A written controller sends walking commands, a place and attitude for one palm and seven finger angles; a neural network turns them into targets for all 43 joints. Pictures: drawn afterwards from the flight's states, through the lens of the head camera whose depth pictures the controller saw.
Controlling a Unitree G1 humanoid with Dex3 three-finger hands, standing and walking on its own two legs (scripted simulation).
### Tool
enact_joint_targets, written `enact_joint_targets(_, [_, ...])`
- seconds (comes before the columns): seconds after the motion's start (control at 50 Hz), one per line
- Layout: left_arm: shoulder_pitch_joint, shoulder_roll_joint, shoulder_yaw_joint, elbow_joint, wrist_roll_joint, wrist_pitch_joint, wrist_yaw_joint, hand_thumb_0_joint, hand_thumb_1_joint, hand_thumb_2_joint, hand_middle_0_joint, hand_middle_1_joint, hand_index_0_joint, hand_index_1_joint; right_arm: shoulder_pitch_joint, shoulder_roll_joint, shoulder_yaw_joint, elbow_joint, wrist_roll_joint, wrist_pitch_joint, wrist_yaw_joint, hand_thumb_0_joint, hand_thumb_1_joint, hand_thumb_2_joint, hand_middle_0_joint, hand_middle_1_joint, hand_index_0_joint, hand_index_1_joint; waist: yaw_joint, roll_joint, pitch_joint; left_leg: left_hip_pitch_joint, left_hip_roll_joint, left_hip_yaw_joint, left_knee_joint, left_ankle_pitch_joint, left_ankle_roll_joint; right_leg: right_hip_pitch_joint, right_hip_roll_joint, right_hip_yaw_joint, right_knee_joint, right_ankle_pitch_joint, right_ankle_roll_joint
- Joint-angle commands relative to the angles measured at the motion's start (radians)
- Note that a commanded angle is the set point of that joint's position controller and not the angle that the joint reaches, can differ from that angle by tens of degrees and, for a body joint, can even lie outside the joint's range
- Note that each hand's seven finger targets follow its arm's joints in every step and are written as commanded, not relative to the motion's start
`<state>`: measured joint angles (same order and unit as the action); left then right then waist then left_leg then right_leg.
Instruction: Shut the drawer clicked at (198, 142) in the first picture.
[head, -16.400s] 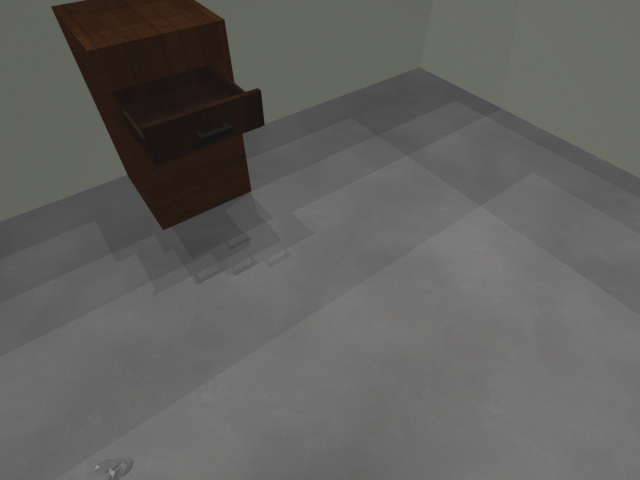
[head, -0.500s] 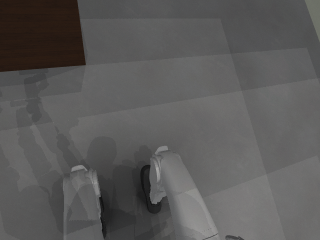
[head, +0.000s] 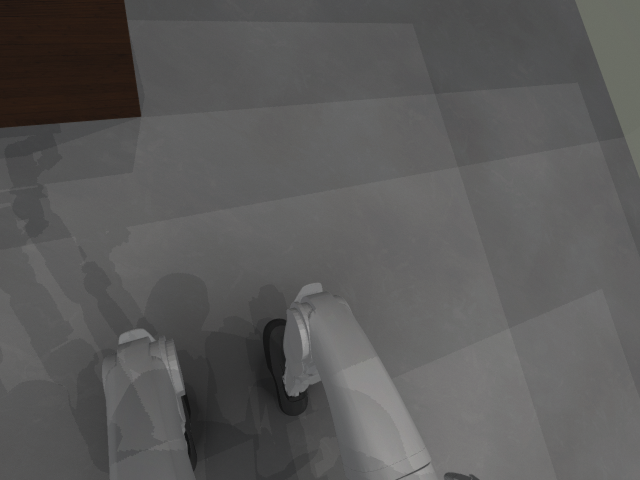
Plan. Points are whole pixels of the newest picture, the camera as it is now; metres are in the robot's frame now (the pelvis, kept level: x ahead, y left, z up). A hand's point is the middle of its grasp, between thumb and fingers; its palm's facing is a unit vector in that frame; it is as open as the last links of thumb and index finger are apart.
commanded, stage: pull the fist back off the drawer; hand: left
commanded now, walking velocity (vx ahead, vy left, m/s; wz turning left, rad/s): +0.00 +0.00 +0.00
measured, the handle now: out of the picture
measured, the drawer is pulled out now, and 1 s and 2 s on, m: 0.00 0.00 0.00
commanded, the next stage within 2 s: draw the hand back to the body in 0.46 s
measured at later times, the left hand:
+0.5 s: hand out of the picture +0.59 +0.28 +0.06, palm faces +0.13 -0.99 -0.04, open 3.2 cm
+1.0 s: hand out of the picture +0.46 +0.27 +0.21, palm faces +0.19 -0.98 -0.07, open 3.3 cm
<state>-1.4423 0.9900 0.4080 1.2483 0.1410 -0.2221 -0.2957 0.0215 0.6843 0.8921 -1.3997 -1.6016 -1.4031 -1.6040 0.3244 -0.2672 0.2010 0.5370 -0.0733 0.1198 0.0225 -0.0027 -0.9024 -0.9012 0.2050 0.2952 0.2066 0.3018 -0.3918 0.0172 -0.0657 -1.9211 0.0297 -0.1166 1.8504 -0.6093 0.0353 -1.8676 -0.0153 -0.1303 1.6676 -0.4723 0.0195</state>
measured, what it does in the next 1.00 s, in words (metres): rises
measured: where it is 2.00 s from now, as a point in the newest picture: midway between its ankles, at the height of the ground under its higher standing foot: (235, 411)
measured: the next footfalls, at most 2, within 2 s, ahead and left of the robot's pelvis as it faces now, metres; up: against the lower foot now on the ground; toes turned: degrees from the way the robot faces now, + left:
none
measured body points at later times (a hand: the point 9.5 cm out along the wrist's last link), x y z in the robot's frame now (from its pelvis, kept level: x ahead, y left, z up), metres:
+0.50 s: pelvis +0.03 +0.00 +0.03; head +0.27 +0.08 +0.41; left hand +0.58 +0.34 +0.06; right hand +0.07 -0.25 -0.06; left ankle +0.07 +0.10 -0.47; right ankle +0.13 -0.13 -0.47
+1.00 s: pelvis +0.08 -0.01 +0.16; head +0.20 +0.03 +0.59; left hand +0.44 +0.33 +0.22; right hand +0.23 -0.24 +0.06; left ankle +0.07 +0.10 -0.47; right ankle +0.13 -0.13 -0.47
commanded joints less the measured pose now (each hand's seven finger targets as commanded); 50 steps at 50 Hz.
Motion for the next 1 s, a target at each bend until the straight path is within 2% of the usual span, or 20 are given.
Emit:
enact_joint_targets(0.0, [-0.403, 0.173, 0.035, -0.239, -0.036, -0.05, 0.02, 0.0, 0.9, 0.9, -1.4, -1.6, -1.4, -1.6, 0.232, -0.274, -0.094, -0.008, 0.003, 0.004, -0.019, 0.0, -0.9, -0.9, 0.2, 0.3, 0.2, 0.3, -0.003, 0.469, -0.636, 0.578, 0.001, -0.044, -0.292, 0.062, 0.005, 0.3, 0.053, 0.015, -0.149, 0.022, -0.06])
enact_joint_targets(0.04, [-0.37, 0.141, 0.03, -0.249, -0.043, -0.046, 0.017, 0.0, 0.9, 0.9, -1.4, -1.6, -1.4, -1.6, 0.234, -0.27, -0.101, -0.009, 0.005, 0.003, -0.016, 0.0, -0.9, -0.9, 0.2, 0.3, 0.2, 0.3, 0.004, 0.46, -0.646, 0.59, 0.001, -0.043, -0.297, 0.069, 0.003, 0.302, 0.053, 0.015, -0.152, 0.026, -0.059])
enact_joint_targets(0.1, [-0.31, 0.174, 0.083, -0.284, -0.058, -0.052, 0.014, 0.0, 0.9, 0.9, -1.4, -1.6, -1.4, -1.6, 0.241, -0.273, -0.108, -0.014, 0.006, 0.004, -0.013, 0.0, -0.9, -0.9, 0.2, 0.3, 0.2, 0.3, 0.034, 0.447, -0.675, 0.621, 0.008, -0.052, -0.305, 0.113, -0.003, 0.313, 0.053, 0.012, -0.144, 0.041, -0.059])
enact_joint_targets(0.12, [-0.286, 0.148, 0.076, -0.283, -0.067, -0.048, 0.011, 0.0, 0.9, 0.9, -1.4, -1.6, -1.4, -1.6, 0.235, -0.27, -0.111, -0.017, 0.008, 0.003, -0.011, 0.0, -0.9, -0.9, 0.2, 0.3, 0.2, 0.3, 0.037, 0.441, -0.673, 0.609, 0.006, -0.045, -0.304, 0.106, -0.002, 0.32, 0.054, 0.015, -0.149, 0.036, -0.059])
enact_joint_targets(0.14, [-0.265, 0.149, 0.088, -0.284, -0.074, -0.047, 0.011, 0.0, 0.9, 0.9, -1.4, -1.6, -1.4, -1.6, 0.237, -0.267, -0.113, -0.014, 0.009, 0.002, -0.011, 0.0, -0.9, -0.9, 0.2, 0.3, 0.2, 0.3, 0.039, 0.399, -0.666, 0.586, 0.007, -0.039, -0.3, 0.115, 0.003, 0.342, 0.056, 0.018, -0.154, 0.041, -0.056])
enact_joint_targets(0.22, [-0.159, 0.168, 0.14, -0.368, -0.091, -0.062, 0.006, 0.0, 0.9, 0.9, -1.4, -1.6, -1.4, -1.6, 0.237, -0.259, -0.124, -0.03, 0.011, 0.009, -0.002, 0.0, -0.9, -0.9, 0.2, 0.3, 0.2, 0.3, 0.092, 0.411, -0.739, 0.634, 0.008, -0.027, -0.304, 0.219, -0.002, 0.4, 0.057, 0.023, -0.153, 0.073, -0.058])
enact_joint_targets(0.32, [-0.034, 0.072, 0.136, -0.51, -0.146, -0.091, -0.004, 0.0, 0.9, 0.9, -1.4, -1.6, -1.4, -1.6, 0.214, -0.251, -0.154, -0.034, 0.018, 0.013, 0.011, 0.0, -0.9, -0.9, 0.2, 0.3, 0.2, 0.3, 0.121, 0.41, -0.78, 0.758, 0.018, -0.038, -0.322, 0.328, -0.015, 0.404, 0.055, 0.028, -0.173, 0.118, -0.057])
enact_joint_targets(0.38, [-0.033, 0.032, 0.133, -0.557, -0.179, -0.103, -0.003, 0.0, 0.9, 0.9, -1.4, -1.6, -1.4, -1.6, 0.206, -0.244, -0.165, -0.019, 0.022, 0.006, 0.011, 0.0, -0.9, -0.9, 0.2, 0.3, 0.2, 0.3, 0.111, 0.386, -0.775, 0.777, 0.019, -0.032, -0.314, 0.372, -0.012, 0.413, 0.053, 0.035, -0.186, 0.142, -0.053])
enact_joint_targets(0.42, [-0.039, -0.001, 0.114, -0.55, -0.177, -0.111, 0.006, 0.0, 0.9, 0.9, -1.4, -1.6, -1.4, -1.6, 0.201, -0.242, -0.172, -0.004, 0.021, 0.003, 0.012, 0.0, -0.9, -0.9, 0.2, 0.3, 0.2, 0.3, 0.113, 0.398, -0.761, 0.805, 0.018, -0.039, -0.321, 0.391, -0.021, 0.393, 0.049, 0.029, -0.185, 0.141, -0.054])
enact_joint_targets(0.46, [-0.017, -0.026, 0.106, -0.509, -0.174, -0.121, 0.018, 0.0, 0.9, 0.9, -1.4, -1.6, -1.4, -1.6, 0.198, -0.239, -0.174, 0.005, 0.019, 0.0, 0.01, 0.0, -0.9, -0.9, 0.2, 0.3, 0.2, 0.3, 0.112, 0.361, -0.724, 0.792, 0.017, -0.038, -0.321, 0.389, -0.019, 0.39, 0.048, 0.029, -0.19, 0.138, -0.054])
enact_joint_targets(0.54, [0.003, -0.095, 0.058, -0.421, -0.156, -0.145, 0.029, 0.0, 0.9, 0.9, -1.4, -1.6, -1.4, -1.6, 0.189, -0.23, -0.177, 0.014, 0.014, 0.004, 0.008, 0.0, -0.9, -0.9, 0.2, 0.3, 0.2, 0.3, 0.108, 0.347, -0.675, 0.791, 0.014, -0.033, -0.319, 0.41, -0.021, 0.365, 0.044, 0.028, -0.192, 0.135, -0.057])
enact_joint_targets(0.6, [0.192, -0.038, 0.129, -0.65, -0.192, -0.147, 0.015, 0.0, 0.9, 0.9, -1.4, -1.6, -1.4, -1.6, 0.173, -0.229, -0.196, -0.05, 0.031, 0.013, 0.016, 0.0, -0.9, -0.9, 0.2, 0.3, 0.2, 0.3, 0.218, 0.424, -0.891, 0.985, 0.018, -0.028, -0.386, 0.596, -0.042, 0.534, 0.044, 0.043, -0.243, 0.21, -0.061])
enact_joint_targets(0.62, [0.247, -0.048, 0.124, -0.748, -0.209, -0.137, 0.009, 0.0, 0.9, 0.9, -1.4, -1.6, -1.4, -1.6, 0.159, -0.225, -0.205, -0.07, 0.042, 0.015, 0.02, 0.0, -0.9, -0.9, 0.2, 0.3, 0.2, 0.3, 0.239, 0.439, -0.956, 1.058, 0.021, -0.027, -0.41, 0.663, -0.05, 0.582, 0.045, 0.048, -0.266, 0.241, -0.06])
enact_joint_targets(0.66, [0.4, -0.103, 0.108, -0.876, -0.25, -0.098, 0.003, 0.0, 0.9, 0.9, -1.4, -1.6, -1.4, -1.6, 0.136, -0.209, -0.216, -0.102, 0.065, 0.012, 0.027, 0.0, -0.9, -0.9, 0.2, 0.3, 0.2, 0.3, 0.264, 0.378, -0.975, 1.108, 0.02, -0.017, -0.46, 0.723, -0.045, 0.702, 0.049, 0.051, -0.324, 0.303, -0.055])
enact_joint_targets(0.68, [0.493, -0.129, 0.101, -0.915, -0.269, -0.073, 0.004, 0.0, 0.9, 0.9, -1.4, -1.6, -1.4, -1.6, 0.13, -0.205, -0.218, -0.115, 0.077, 0.005, 0.027, 0.0, -0.9, -0.9, 0.2, 0.3, 0.2, 0.3, 0.273, 0.348, -0.967, 1.116, 0.021, -0.016, -0.483, 0.734, -0.04, 0.745, 0.049, 0.053, -0.346, 0.321, -0.054])
enact_joint_targets(0.76, [0.631, -0.179, 0.121, -1.081, -0.352, -0.008, 0.041, 0.0, 0.9, 0.9, -1.4, -1.6, -1.4, -1.6, 0.077, -0.18, -0.224, -0.126, 0.113, -0.039, 0.008, 0.0, -0.9, -0.9, 0.2, 0.3, 0.2, 0.3, 0.271, 0.185, -0.839, 1.011, 0.005, 0.036, -0.58, 0.546, -0.008, 0.946, 0.051, 0.073, -0.46, 0.356, -0.034])
enact_joint_targets(0.82, [0.699, -0.239, 0.108, -1.072, -0.376, -0.03, 0.084, 0.0, 0.9, 0.9, -1.4, -1.6, -1.4, -1.6, 0.047, -0.157, -0.22, -0.097, 0.116, -0.086, -0.014, 0.0, -0.9, -0.9, 0.2, 0.3, 0.2, 0.3, 0.262, 0.13, -0.701, 0.957, -0.004, 0.066, -0.637, 0.423, -0.003, 1.008, 0.05, 0.089, -0.531, 0.298, -0.024])
enact_joint_targets(0.86, [0.744, -0.308, 0.056, -1.029, -0.376, -0.062, 0.097, 0.0, 0.9, 0.9, -1.4, -1.6, -1.4, -1.6, 0.044, -0.149, -0.222, -0.077, 0.115, -0.111, -0.027, 0.0, -0.9, -0.9, 0.2, 0.3, 0.2, 0.3, 0.247, 0.082, -0.602, 0.952, -0.008, 0.079, -0.676, 0.36, -0.003, 1.032, 0.051, 0.093, -0.579, 0.254, -0.02])
enact_joint_targets(0.88, [0.764, -0.346, 0.021, -1.032, -0.374, -0.079, 0.095, 0.0, 0.9, 0.9, -1.4, -1.6, -1.4, -1.6, 0.039, -0.145, -0.222, -0.076, 0.116, -0.123, -0.031, 0.0, -0.9, -0.9, 0.2, 0.3, 0.2, 0.3, 0.252, 0.126, -0.578, 0.991, -0.012, 0.082, -0.701, 0.355, -0.007, 1.025, 0.05, 0.089, -0.596, 0.241, -0.024])
enact_joint_targets(0.98, [0.957, -0.486, -0.132, -0.965, -0.377, -0.093, 0.023, 0.0, 0.9, 0.9, -1.4, -1.6, -1.4, -1.6, 0.029, -0.148, -0.232, -0.098, 0.125, -0.143, -0.042, 0.0, -0.9, -0.9, 0.2, 0.3, 0.2, 0.3, 0.268, 0.116, -0.437, 1.135, -0.023, 0.088, -0.823, 0.352, -0.016, 1.075, 0.051, 0.067, -0.702, 0.224, -0.036])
